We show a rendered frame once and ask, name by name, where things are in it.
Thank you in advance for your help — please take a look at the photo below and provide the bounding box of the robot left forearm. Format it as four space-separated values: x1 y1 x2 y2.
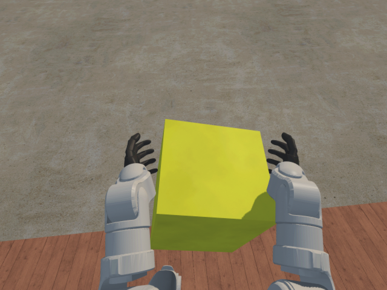
98 163 156 290

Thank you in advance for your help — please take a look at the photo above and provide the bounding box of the left robot shin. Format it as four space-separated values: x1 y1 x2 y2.
161 265 174 271

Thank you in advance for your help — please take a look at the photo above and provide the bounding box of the robot left thigh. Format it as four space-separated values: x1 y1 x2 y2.
149 270 181 290

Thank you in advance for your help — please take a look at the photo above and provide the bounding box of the right robot hand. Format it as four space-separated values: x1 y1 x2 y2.
267 132 299 174

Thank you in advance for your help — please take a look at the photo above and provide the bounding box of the robot right forearm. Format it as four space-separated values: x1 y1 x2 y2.
267 161 335 290

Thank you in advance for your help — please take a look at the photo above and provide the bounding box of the left robot hand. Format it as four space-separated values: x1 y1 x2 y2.
124 133 158 174

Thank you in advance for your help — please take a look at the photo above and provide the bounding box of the carton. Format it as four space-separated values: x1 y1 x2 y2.
150 119 276 253

